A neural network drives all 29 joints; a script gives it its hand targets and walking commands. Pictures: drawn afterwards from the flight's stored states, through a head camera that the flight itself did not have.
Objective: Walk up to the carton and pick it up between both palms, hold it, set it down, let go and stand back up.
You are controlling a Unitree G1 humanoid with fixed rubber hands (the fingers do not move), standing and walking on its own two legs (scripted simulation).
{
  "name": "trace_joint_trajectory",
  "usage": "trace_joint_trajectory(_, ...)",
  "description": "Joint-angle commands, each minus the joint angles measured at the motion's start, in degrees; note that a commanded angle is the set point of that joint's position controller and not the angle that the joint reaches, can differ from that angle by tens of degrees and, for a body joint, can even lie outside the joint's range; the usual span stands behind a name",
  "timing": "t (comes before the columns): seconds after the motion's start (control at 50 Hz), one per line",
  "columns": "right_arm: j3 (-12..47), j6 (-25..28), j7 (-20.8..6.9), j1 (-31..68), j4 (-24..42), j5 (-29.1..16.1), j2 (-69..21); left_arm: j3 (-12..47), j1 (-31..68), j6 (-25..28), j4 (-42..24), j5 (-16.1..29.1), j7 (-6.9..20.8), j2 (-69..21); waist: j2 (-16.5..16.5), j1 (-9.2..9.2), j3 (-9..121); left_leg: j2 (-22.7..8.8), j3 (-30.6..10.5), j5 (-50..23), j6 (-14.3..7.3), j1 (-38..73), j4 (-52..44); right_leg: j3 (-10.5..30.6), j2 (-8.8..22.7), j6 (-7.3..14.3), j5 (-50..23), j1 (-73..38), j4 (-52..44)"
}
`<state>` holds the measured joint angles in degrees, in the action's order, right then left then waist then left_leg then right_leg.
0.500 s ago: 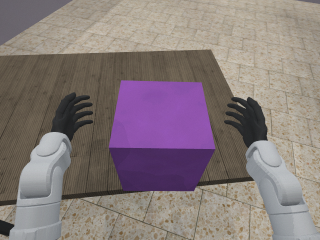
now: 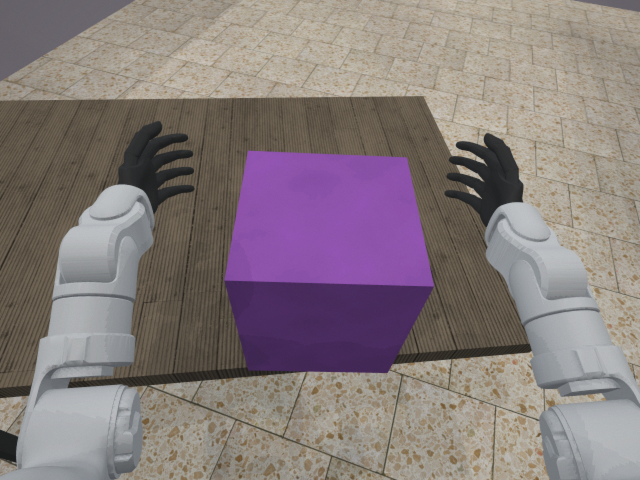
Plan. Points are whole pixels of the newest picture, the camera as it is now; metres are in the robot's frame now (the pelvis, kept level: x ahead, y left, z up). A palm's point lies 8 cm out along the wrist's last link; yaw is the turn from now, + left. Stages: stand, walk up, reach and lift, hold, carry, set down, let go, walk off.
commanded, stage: reach and lift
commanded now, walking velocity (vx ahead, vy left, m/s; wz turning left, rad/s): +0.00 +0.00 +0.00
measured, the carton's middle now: (322, 270) +0.38 +0.02 +0.01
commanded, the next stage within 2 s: none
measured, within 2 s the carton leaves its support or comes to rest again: neither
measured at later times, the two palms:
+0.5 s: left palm (174, 266) +0.37 +0.22 +0.03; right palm (449, 269) +0.37 -0.15 +0.04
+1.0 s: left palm (206, 263) +0.38 +0.18 +0.03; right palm (437, 266) +0.38 -0.14 +0.04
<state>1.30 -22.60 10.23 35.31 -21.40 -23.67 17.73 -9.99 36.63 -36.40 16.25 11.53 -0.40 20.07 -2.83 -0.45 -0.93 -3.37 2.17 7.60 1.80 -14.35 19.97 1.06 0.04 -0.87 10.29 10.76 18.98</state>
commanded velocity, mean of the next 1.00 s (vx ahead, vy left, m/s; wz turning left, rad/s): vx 0.00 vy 0.00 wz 0.00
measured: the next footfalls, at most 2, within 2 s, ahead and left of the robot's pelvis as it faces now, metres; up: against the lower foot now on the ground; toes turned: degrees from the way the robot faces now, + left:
none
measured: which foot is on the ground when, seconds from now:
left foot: down 0.00-1.00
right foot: down 0.00-1.00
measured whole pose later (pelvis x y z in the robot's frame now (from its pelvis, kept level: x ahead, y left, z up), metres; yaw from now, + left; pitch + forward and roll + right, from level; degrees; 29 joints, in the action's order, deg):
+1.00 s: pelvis +0.00 +0.01 -0.01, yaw +1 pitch +8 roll -2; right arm 1.5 11.1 8.6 33.2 -52.9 -12.7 5.4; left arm -5.7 34.5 8.0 54.0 2.8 -3.0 5.6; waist -1.1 -0.5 4.9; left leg -3.2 0.6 10.6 1.0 -25.8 28.3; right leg 0.1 0.0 -1.7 12.1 20.4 24.3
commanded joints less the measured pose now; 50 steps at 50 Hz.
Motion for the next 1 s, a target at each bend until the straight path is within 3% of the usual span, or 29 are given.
trace_joint_trajectory(0.0, -2.2, 6.6, -0.7, 19.2, 7.7, 0.9, 6.8, -0.9, 18.7, 7.7, -10.6, -2.1, -0.1, 7.0, 6.9, 0.3, 31.1, 3.9, 0.8, -20.5, 0.7, 20.9, 2.3, -2.4, -3.7, -1.3, -20.0, -3.1, -0.5)
trace_joint_trajectory(0.02, -1.7, 7.4, -0.7, 18.8, 3.9, 2.1, 5.1, -1.6, 18.4, 9.3, -5.0, -2.5, 0.6, 7.1, 6.5, -0.07, 29.7, 4.7, 0.7, -20.6, 0.4, 18.8, 2.6, -2.0, -2.9, -1.2, -19.7, -3.7, -0.8)
trace_joint_trajectory(0.04, -3.6, 9.0, -0.3, 19.2, 5.0, 3.9, 4.6, -0.3, 19.5, 11.3, -7.4, -2.3, 0.5, 5.7, 7.0, -1.17, 31.9, 4.2, 0.7, -20.5, 0.9, 20.6, 2.9, -3.2, -3.6, -1.1, -18.7, -2.5, -0.5)
trace_joint_trajectory(0.06, -2.8, 9.8, -0.4, 15.9, 3.1, 4.1, 4.0, -0.5, 15.6, 11.9, -2.4, -3.3, 1.1, 4.7, 5.7, -0.82, 28.5, 4.4, 0.8, -22.2, 0.9, 20.0, 3.2, -3.3, -3.4, -1.5, -20.1, -2.6, -0.9)
trace_joint_trajectory(0.08, -2.0, 11.0, -0.5, 16.8, 4.0, 4.7, 3.8, -1.2, 15.2, 12.8, -4.3, -3.8, 1.1, 4.3, 5.6, 0.54, 30.2, 4.2, 1.0, -24.9, 0.9, 20.9, 3.3, -3.0, -3.6, -1.3, -22.3, -3.7, -0.6)
trace_joint_trajectory(0.1, -3.1, 11.8, -0.5, 15.9, 3.4, 5.2, 2.8, 1.1, 16.4, 13.9, -3.6, -3.3, 0.7, 3.2, 8.5, -1.78, 28.5, 4.3, 0.3, -22.9, 1.7, 20.8, 3.4, -3.5, -3.2, -0.9, -20.5, -1.6, -0.9)
trace_joint_trajectory(0.14, -1.8, 14.5, -0.6, 17.3, 7.2, 5.4, 1.8, 0.4, 17.4, 17.4, -5.6, -3.9, 0.8, 3.7, 7.9, 0.57, 31.5, 4.2, 1.1, -24.2, 1.7, 20.7, 3.8, -3.8, -3.6, -1.2, -20.6, -1.4, -0.5)
trace_joint_trajectory(0.2, -3.1, 18.2, -0.4, 13.3, 5.0, 8.0, 0.1, 0.0, 12.5, 22.2, -3.9, -4.5, 0.5, 2.5, 6.9, 0.2, 31.1, 4.3, 1.0, -24.6, 1.7, 20.2, 4.3, -3.8, -3.4, -1.1, -20.5, -3.6, -0.1)
trace_joint_trajectory(0.24, -2.5, 19.9, -0.8, 12.7, 0.1, 8.8, -2.0, 0.4, 12.1, 25.1, 0.0, -5.5, 0.4, 0.4, 7.3, 0.62, 28.9, 3.7, 0.7, -22.8, 1.7, 20.9, 4.2, -4.1, -3.4, -0.9, -17.2, -0.2, -0.7)
trace_joint_trajectory(0.28, -4.6, 21.2, -0.8, 14.1, -2.5, 11.2, -2.7, 1.2, 15.2, 28.7, 8.0, -5.5, 0.8, 2.5, 6.9, -0.44, 25.2, 3.9, 0.7, -12.3, 0.6, 15.7, 3.0, -4.0, -2.6, -0.8, -8.2, 1.3, -1.4)
trace_joint_trajectory(0.3, -4.0, 22.0, -1.4, 17.2, -4.0, 12.1, -3.8, 2.2, 17.5, 30.8, 11.5, -4.7, 0.7, 1.3, 5.7, 1.06, 24.5, 3.5, 1.0, -7.9, 0.1, 12.3, 2.9, -4.0, -2.3, -1.1, -4.0, 2.5, -0.6)
trace_joint_trajectory(0.34, -3.8, 24.3, -1.1, 20.2, -4.6, 13.1, -5.4, 3.3, 20.3, 34.6, 11.8, -2.9, 0.0, 0.6, 3.8, 0.64, 28.5, 3.3, 1.2, -9.4, -0.2, 11.6, 3.9, -3.5, -1.8, -1.2, -6.6, 2.3, 0.2)
trace_joint_trajectory(0.36, -4.3, 24.9, -1.0, 19.4, -9.0, 13.6, -5.6, 3.4, 20.1, 36.5, 17.9, -3.4, 0.2, 0.1, 4.4, 0.28, 26.1, 3.6, 1.1, -6.8, 0.1, 9.5, 4.0, -3.4, -1.6, -0.8, -3.9, 3.1, 0.2)
trace_joint_trajectory(0.38, -5.1, 26.9, -1.0, 19.7, -5.5, 13.5, -5.3, 4.5, 21.7, 39.4, 14.7, -2.6, -0.3, 1.2, 4.6, -0.41, 32.7, 3.8, 1.3, -9.1, 0.1, 11.2, 5.2, -3.6, -2.0, -1.1, -6.8, 2.7, 1.2)
trace_joint_trajectory(0.4, -3.5, 26.9, -1.6, 20.5, -10.6, 13.0, -6.4, 4.2, 21.9, 41.0, 23.5, -2.4, -0.8, 1.3, 4.6, 1.68, 31.6, 3.3, 1.2, -7.4, 0.1, 7.7, 5.7, -3.5, -1.7, -0.7, -3.9, 6.5, 1.6)
trace_joint_trajectory(0.42, -4.5, 29.0, -1.4, 22.3, -6.4, 13.5, -5.3, 4.4, 22.6, 43.1, 17.9, -2.1, -1.9, 0.8, 4.5, 1.39, 36.8, 3.0, 0.7, -11.8, 0.7, 11.0, 6.5, -3.9, -2.4, -0.7, -8.7, 5.5, 2.7)
trace_joint_trajectory(0.44, -5.9, 29.9, -1.2, 19.7, -10.9, 14.7, -5.5, 5.2, 21.4, 44.5, 19.5, -2.5, -1.8, 0.0, 5.0, -0.85, 39.3, 3.4, 1.0, -12.5, 1.0, 11.1, 6.9, -4.2, -2.7, -0.8, -9.9, 5.1, 2.5)
trace_joint_trajectory(0.46, -4.4, 30.4, -1.7, 22.2, -12.5, 13.8, -5.6, 5.2, 24.4, 46.2, 23.3, -2.1, -2.1, 0.6, 5.1, 0.63, 40.0, 3.4, 0.9, -12.3, 1.0, 8.4, 8.4, -3.7, -2.4, -0.6, -9.0, 6.2, 3.6)
trace_joint_trajectory(0.48, -4.5, 31.6, -1.8, 23.7, -12.5, 12.9, -4.4, 5.1, 27.5, 47.7, 22.1, -2.1, -2.6, 1.7, 7.5, 0.04, 44.1, 3.1, 0.7, -13.3, 1.7, 8.3, 9.1, -3.9, -2.5, -0.5, -10.7, 7.5, 4.7)
trace_joint_trajectory(0.5, -3.9, 31.8, -1.6, 21.4, -15.6, 13.0, -4.3, 7.4, 24.7, 48.2, 24.9, -1.5, -2.4, -0.5, 6.3, -1.96, 43.4, 3.1, 0.2, -13.8, 2.1, 10.5, 9.3, -4.0, -2.8, -0.5, -11.2, 8.6, 3.8)
trace_joint_trajectory(0.52, -2.1, 31.7, -1.6, 19.5, -20.3, 12.6, -4.6, 7.8, 21.9, 48.0, 28.2, -1.4, -1.9, -1.8, 8.0, -1.67, 38.3, 3.1, 0.2, -15.3, 2.8, 11.3, 9.1, -4.1, -2.5, -0.5, -12.4, 8.6, 3.5)
trace_joint_trajectory(0.62, 1.2, 34.8, -0.3, 16.2, -25.4, 9.9, -4.8, 3.9, 18.1, 48.3, 33.5, -4.4, -0.3, -1.6, 4.7, -1.1, 38.3, 4.1, 0.3, -22.5, 2.8, 8.4, 10.6, -2.3, -2.5, -1.8, -25.4, 2.1, 5.6)
trace_joint_trajectory(0.7, -0.3, 37.0, -0.6, 22.0, -26.0, 9.9, -4.1, 3.4, 22.5, 47.7, 31.3, -6.9, -0.8, -3.4, 6.9, -0.83, 36.9, 4.2, 0.4, -20.7, 3.0, 8.6, 9.5, -3.4, -2.7, -1.4, -19.0, 5.5, 4.2)
trace_joint_trajectory(0.72, -0.9, 38.5, -0.6, 21.5, -22.4, 9.3, -3.2, 5.3, 21.1, 48.0, 26.1, -6.0, -1.6, -5.4, 6.3, -1.6, 39.5, 3.8, 0.2, -23.8, 3.6, 12.7, 9.5, -4.0, -3.4, -1.1, -20.8, 4.8, 3.9)
trace_joint_trajectory(0.76, -1.5, 38.8, -0.8, 22.2, -20.6, 9.4, -4.8, 5.4, 20.9, 47.4, 24.0, -6.1, -2.1, -6.6, 7.3, -1.03, 38.0, 3.2, -0.4, -26.4, 4.1, 14.4, 10.4, -5.0, -4.4, -0.4, -16.7, 8.2, 3.0)
trace_joint_trajectory(0.78, 1.4, 38.7, -1.0, 21.4, -20.2, 8.3, -7.3, 5.3, 19.2, 46.9, 23.0, -6.5, -2.0, -8.7, 6.5, 0.83, 37.8, 3.4, 0.1, -29.0, 3.8, 14.0, 10.5, -4.2, -3.6, -1.0, -21.4, 6.1, 3.3)
trace_joint_trajectory(0.84, -0.4, 37.2, -1.9, 22.9, -22.4, 10.9, -6.5, 4.3, 20.5, 46.5, 26.9, -9.5, -1.7, -8.9, 6.3, -0.32, 32.1, 3.7, -0.3, -20.0, 2.7, 11.0, 8.4, -4.3, -3.3, -0.6, -13.3, 5.8, 2.1)
trace_joint_trajectory(0.86, 2.1, 36.6, -2.2, 23.1, -21.2, 9.3, -9.3, 3.5, 20.0, 46.7, 27.3, -9.4, -1.8, -9.8, 5.4, 2.15, 31.9, 3.6, 0.4, -18.1, 2.1, 10.2, 8.1, -3.5, -3.1, -0.5, -11.1, 6.1, 2.3)
trace_joint_trajectory(0.98, -4.6, 35.6, -1.2, 25.2, -21.8, 15.9, -10.9, 3.9, 25.5, 48.1, 24.6, -9.7, -4.6, -12.5, 4.8, -1.17, 37.1, 3.1, -0.2, -13.3, 2.1, 10.9, 7.2, -4.3, -3.2, 0.5, -6.6, 8.2, 1.5)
